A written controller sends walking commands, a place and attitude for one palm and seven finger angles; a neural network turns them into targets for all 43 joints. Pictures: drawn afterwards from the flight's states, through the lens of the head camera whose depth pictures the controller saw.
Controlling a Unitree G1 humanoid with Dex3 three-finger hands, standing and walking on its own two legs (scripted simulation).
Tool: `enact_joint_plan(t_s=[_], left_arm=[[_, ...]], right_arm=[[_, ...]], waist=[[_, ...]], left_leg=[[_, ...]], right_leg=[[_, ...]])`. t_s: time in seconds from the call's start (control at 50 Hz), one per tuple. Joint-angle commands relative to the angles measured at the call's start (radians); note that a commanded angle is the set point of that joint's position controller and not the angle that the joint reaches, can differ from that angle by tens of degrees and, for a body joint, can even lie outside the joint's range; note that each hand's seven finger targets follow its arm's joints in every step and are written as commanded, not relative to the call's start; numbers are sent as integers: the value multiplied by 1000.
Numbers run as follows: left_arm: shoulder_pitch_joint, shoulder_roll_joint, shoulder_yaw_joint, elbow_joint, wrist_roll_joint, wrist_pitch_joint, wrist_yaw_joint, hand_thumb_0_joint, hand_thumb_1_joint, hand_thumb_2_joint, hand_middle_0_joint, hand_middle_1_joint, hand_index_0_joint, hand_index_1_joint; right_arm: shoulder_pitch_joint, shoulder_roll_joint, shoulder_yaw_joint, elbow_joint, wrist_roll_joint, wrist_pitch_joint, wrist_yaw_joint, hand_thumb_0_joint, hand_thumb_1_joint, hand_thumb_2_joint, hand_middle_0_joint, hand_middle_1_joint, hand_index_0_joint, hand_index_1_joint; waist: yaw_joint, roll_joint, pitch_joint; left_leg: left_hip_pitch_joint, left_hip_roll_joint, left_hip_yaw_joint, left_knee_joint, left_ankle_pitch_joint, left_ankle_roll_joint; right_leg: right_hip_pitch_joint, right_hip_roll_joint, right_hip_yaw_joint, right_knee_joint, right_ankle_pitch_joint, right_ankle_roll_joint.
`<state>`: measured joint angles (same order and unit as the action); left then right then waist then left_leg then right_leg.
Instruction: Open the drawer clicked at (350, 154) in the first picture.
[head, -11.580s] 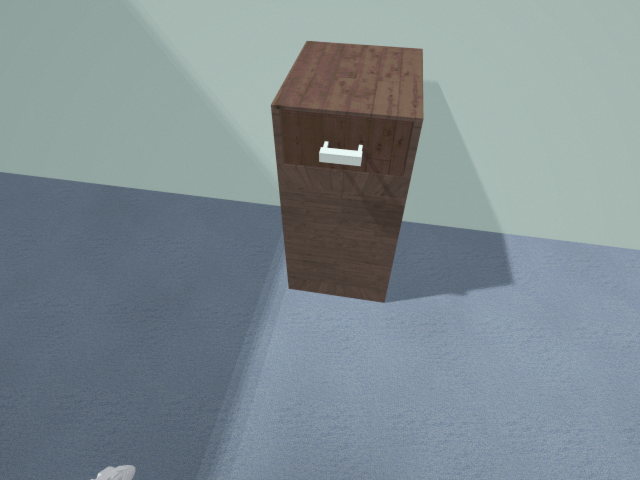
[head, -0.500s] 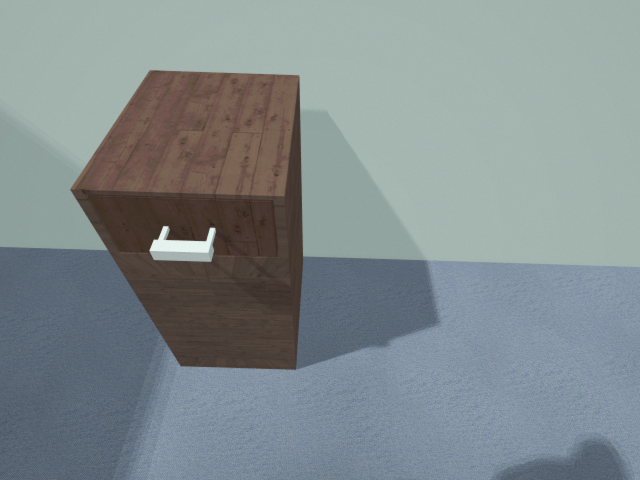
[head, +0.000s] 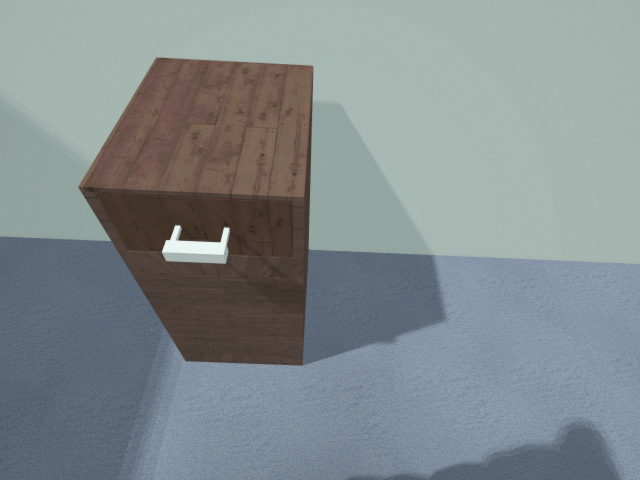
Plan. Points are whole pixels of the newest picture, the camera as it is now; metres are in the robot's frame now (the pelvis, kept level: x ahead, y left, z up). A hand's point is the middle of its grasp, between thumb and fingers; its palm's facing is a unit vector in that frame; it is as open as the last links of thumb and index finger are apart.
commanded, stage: come to a stop and stand still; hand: left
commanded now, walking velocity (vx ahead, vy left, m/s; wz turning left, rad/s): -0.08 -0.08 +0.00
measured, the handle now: (198, 241) +0.50 +0.25 -0.09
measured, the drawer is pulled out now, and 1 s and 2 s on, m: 0.00 0.00 0.00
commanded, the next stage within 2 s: look again from close up in 1.70 s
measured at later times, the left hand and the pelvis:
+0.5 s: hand out of the picture +0.00 +0.12 -0.17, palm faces +0.01 -0.97 -0.24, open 7.3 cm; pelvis -0.02 -0.06 +0.00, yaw +0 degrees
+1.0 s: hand out of the picture -0.04 +0.04 -0.17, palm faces +0.05 -0.98 -0.17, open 7.4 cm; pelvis -0.02 -0.11 +0.00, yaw +1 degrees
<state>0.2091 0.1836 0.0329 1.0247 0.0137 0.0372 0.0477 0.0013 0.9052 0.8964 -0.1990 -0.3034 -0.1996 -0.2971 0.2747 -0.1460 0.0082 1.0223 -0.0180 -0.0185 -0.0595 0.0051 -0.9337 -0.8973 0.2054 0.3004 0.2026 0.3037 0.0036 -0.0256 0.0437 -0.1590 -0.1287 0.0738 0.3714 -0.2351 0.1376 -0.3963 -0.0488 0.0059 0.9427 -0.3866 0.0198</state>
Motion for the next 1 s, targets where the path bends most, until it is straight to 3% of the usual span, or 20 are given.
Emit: enact_joint_plan(t_s=[0.0,0.1,0.2,0.22,0.24,0.26,0.28,0.3,0.32,0.34,0.36,0.42,0.48,0.56,0.64,0.76,0.84,0.98], left_arm=[[79,46,10,-10,1,-1,5,0,900,900,-200,-300,-200,-300],[39,44,4,-18,1,-1,0,0,900,900,-200,-300,-200,-300],[17,30,-3,-17,3,-11,-3,0,900,900,-200,-300,-200,-300],[122,60,-13,42,4,-44,28,0,900,900,-200,-300,-200,-300],[134,53,-17,-7,-4,-48,28,0,900,900,-200,-300,-200,-300],[105,55,-17,-17,1,-53,21,0,900,900,-200,-300,-200,-300],[85,83,-21,-22,-1,-62,14,0,900,900,-200,-300,-200,-300],[75,93,-23,-27,-4,-71,8,0,900,900,-200,-300,-200,-300],[87,92,-31,-23,-3,-71,6,0,900,900,-200,-300,-200,-300],[104,82,-33,-9,-5,-78,6,0,900,900,-200,-300,-200,-300],[94,69,-37,-6,-10,-77,7,0,900,900,-200,-300,-200,-300],[83,59,-45,-2,-7,-71,1,0,900,900,-200,-300,-200,-300],[104,73,-45,5,-6,-72,-3,0,900,900,-200,-300,-200,-300],[126,75,-43,19,-5,-77,-8,0,900,900,-200,-300,-200,-300],[145,74,-43,31,-7,-84,-7,0,900,900,-200,-300,-200,-300],[164,66,-38,48,-8,-87,-8,0,900,900,-200,-300,-200,-300],[180,58,-35,58,-8,-88,-6,0,900,900,-200,-300,-200,-300],[197,52,-29,69,-11,-88,-2,0,900,900,-200,-300,-200,-300]], right_arm=[[106,-108,-28,11,5,-15,-10,0,-900,-900,200,300,200,300],[102,-108,-29,33,1,-11,-6,0,-900,-900,200,300,200,300],[103,-98,-31,51,-3,-9,3,0,-900,-900,200,300,200,300],[31,-190,-40,-3,13,-15,24,0,-900,-900,200,300,200,300],[15,-141,-33,-52,7,-14,31,0,-900,-900,200,300,200,300],[11,-107,-26,-57,8,-17,31,0,-900,-900,200,300,200,300],[40,-88,-19,-46,9,-19,32,0,-900,-900,200,300,200,300],[64,-80,-14,-36,3,-19,36,0,-900,-900,200,300,200,300],[78,-75,-13,-31,3,-25,38,0,-900,-900,200,300,200,300],[80,-89,-13,-21,3,-22,37,0,-900,-900,200,300,200,300],[94,-109,-16,-17,5,-18,34,0,-900,-900,200,300,200,300],[70,-107,-11,-9,5,-9,36,0,-900,-900,200,300,200,300],[71,-103,-6,6,5,-2,40,0,-900,-900,200,300,200,300],[79,-101,-5,24,4,1,40,0,-900,-900,200,300,200,300],[83,-95,-2,44,6,0,39,0,-900,-900,200,300,200,300],[97,-75,2,74,6,0,34,0,-900,-900,200,300,200,300],[111,-64,2,88,6,2,31,0,-900,-900,200,300,200,300],[134,-51,4,106,7,-2,22,0,-900,-900,200,300,200,300]], waist=[[-1,73,-51],[-10,113,-45],[-16,91,-21],[13,12,-59],[41,-4,-83],[15,33,-34],[-11,48,-36],[-18,133,-76],[-21,157,-95],[-20,25,-128],[-31,-46,-124],[-26,-23,37],[-26,13,98],[-26,2,91],[-25,-30,59],[-20,22,61],[-19,5,65],[-12,-5,37]], left_leg=[[173,341,-229,-51,900,-58],[143,339,-229,-51,771,-3],[56,339,-251,-62,536,35],[83,334,-248,103,838,-13],[-49,300,-214,76,387,-53],[-97,227,-190,64,167,-86],[-85,201,-181,65,136,-100],[-58,193,-183,52,127,-96],[-23,195,-202,39,203,-94],[10,214,-186,88,293,-76],[13,221,-176,80,246,-73],[-66,207,-164,23,56,-79],[-86,198,-154,-5,-50,-89],[-62,191,-138,1,-52,-96],[-36,188,-123,24,-8,-103],[-49,188,-110,29,5,-115],[-62,186,-102,41,13,-121],[-73,190,-89,44,42,-129]], right_leg=[[-32,1,14,-47,17,10],[23,0,11,-147,4,6],[99,-4,0,-299,2,-11],[84,-23,8,-308,94,-5],[180,-17,39,-446,77,-36],[181,-49,111,-505,123,-72],[173,-71,131,-501,195,-94],[183,-75,129,-494,226,-100],[182,-51,106,-467,238,-94],[210,-31,97,-466,311,-89],[220,-34,88,-479,296,-84],[146,-39,105,-534,186,-82],[101,-39,130,-580,73,-89],[80,-44,158,-623,7,-92],[97,-57,179,-655,35,-94],[122,-64,183,-672,69,-96],[136,-68,188,-687,89,-89],[214,-70,165,-661,282,-66]])
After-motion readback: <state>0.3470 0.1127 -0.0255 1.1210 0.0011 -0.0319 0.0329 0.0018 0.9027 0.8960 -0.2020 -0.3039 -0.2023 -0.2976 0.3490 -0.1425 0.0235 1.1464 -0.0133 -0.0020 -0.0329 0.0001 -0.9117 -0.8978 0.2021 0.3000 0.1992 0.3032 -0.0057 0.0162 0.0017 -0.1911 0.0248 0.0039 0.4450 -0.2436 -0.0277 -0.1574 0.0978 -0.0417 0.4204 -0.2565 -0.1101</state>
